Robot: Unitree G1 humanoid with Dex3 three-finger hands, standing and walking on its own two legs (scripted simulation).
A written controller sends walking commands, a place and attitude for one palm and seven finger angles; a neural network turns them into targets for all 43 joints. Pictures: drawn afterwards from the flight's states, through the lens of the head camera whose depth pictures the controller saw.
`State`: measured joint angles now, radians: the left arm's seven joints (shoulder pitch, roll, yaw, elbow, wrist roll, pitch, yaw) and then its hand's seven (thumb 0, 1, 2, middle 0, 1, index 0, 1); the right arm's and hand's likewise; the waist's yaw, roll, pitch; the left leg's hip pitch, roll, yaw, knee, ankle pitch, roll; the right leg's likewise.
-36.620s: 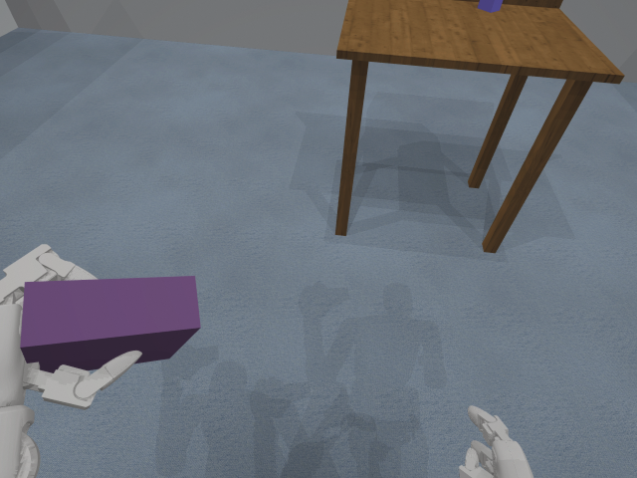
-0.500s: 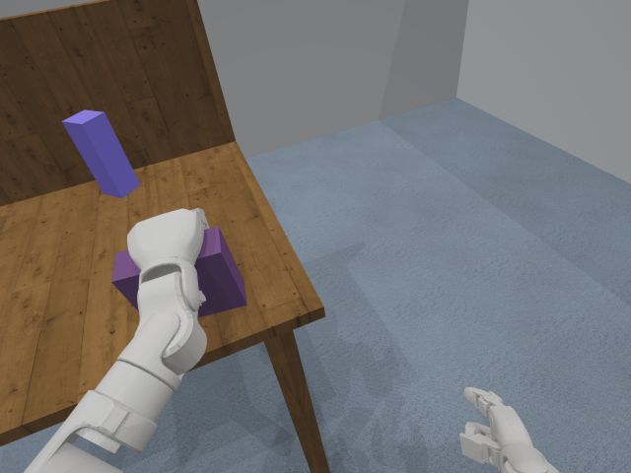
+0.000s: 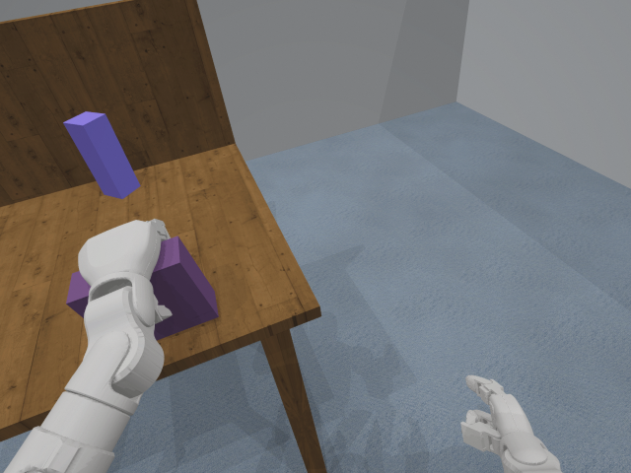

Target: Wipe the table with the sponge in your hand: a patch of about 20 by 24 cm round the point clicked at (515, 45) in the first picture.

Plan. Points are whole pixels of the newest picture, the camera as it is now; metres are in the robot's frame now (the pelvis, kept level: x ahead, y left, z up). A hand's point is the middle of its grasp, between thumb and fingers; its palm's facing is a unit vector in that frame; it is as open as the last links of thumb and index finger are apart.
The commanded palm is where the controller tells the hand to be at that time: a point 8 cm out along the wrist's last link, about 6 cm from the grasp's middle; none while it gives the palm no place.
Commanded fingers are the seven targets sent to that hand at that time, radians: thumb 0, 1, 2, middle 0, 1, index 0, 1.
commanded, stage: slide back across to the middle lane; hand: left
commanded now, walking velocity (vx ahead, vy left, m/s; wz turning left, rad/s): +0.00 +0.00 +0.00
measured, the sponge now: (157, 305) +0.29 +0.26 +0.09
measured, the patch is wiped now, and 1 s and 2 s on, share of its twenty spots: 0.80 0.80 0.80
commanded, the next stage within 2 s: wipe forward along the middle lane in 0.18 s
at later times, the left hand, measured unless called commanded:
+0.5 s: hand (111, 292) +0.28 +0.30 +0.14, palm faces +0.01 -0.02 -1.00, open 9.3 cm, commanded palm +0.26 +0.30 +0.18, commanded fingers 0.00 0.10 1.30 -1.20 -1.60 -1.20 -1.60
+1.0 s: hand (120, 264) +0.33 +0.32 +0.14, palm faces +0.00 -0.01 -1.00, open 9.3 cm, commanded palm +0.31 +0.32 +0.16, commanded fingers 0.00 0.10 1.30 -1.20 -1.60 -1.20 -1.60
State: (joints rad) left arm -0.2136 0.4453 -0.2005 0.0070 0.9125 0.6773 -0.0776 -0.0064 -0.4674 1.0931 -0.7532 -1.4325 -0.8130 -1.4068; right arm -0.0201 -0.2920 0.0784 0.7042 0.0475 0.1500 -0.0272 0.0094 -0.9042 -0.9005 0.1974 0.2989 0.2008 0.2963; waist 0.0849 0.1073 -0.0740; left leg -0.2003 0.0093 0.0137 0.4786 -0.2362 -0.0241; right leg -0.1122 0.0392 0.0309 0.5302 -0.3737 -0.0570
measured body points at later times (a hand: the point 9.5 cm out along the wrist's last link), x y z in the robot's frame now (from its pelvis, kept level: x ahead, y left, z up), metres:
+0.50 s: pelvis -0.02 +0.00 +0.00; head -0.04 -0.06 +0.45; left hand +0.28 +0.30 +0.19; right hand +0.22 -0.21 -0.10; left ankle +0.01 +0.14 -0.73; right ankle -0.05 -0.08 -0.73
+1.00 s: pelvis -0.02 +0.01 +0.00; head -0.03 -0.02 +0.45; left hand +0.33 +0.32 +0.19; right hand +0.17 -0.22 -0.11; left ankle +0.01 +0.14 -0.73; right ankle -0.05 -0.08 -0.73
